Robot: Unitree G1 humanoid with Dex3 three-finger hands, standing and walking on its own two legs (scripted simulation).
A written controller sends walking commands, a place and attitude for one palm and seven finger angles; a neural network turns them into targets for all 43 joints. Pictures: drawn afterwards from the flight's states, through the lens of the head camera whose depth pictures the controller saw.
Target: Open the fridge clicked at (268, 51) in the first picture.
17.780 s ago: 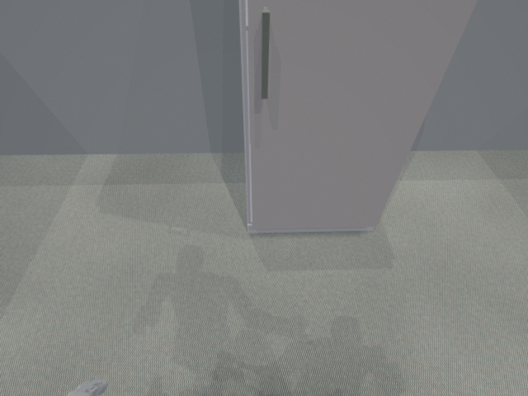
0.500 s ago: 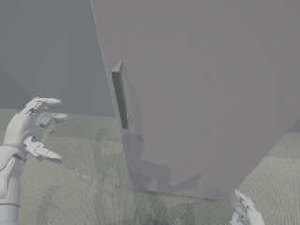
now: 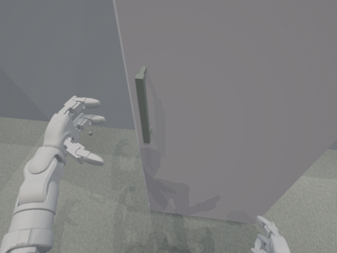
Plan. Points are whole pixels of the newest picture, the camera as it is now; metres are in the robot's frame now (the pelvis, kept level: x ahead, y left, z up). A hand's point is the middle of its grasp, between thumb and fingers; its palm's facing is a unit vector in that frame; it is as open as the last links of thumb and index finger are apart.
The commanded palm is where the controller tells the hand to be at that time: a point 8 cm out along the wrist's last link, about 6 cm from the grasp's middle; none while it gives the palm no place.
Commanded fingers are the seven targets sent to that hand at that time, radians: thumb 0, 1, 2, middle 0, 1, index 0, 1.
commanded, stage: move the hooked fingers beside the handle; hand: left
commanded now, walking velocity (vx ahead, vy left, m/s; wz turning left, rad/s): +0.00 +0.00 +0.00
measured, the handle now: (145, 109) +0.44 +0.09 +0.12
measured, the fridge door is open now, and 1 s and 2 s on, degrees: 0 0 0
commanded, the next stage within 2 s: none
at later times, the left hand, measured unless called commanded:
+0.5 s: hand (113, 124) +0.37 +0.16 +0.12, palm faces -0.06 -1.00 -0.02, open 14.0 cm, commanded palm +0.36 +0.21 +0.13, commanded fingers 0.00 -0.50 0.30 -0.30 -1.20 -0.30 -1.20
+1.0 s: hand (114, 121) +0.38 +0.15 +0.13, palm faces -0.04 -1.00 -0.03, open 14.0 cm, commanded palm +0.35 +0.20 +0.13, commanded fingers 0.00 -0.50 0.30 -0.30 -1.20 -0.30 -1.20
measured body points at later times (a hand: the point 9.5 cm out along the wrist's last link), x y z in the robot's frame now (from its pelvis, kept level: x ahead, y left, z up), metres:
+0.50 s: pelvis +0.01 +0.00 +0.00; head +0.02 -0.01 +0.45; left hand +0.37 +0.21 +0.13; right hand +0.14 -0.26 -0.10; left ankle +0.03 +0.07 -0.73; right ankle -0.03 -0.10 -0.73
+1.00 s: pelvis +0.01 -0.02 +0.00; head +0.01 -0.04 +0.45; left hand +0.37 +0.21 +0.13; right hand +0.14 -0.28 -0.10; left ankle +0.03 +0.07 -0.73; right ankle -0.03 -0.10 -0.73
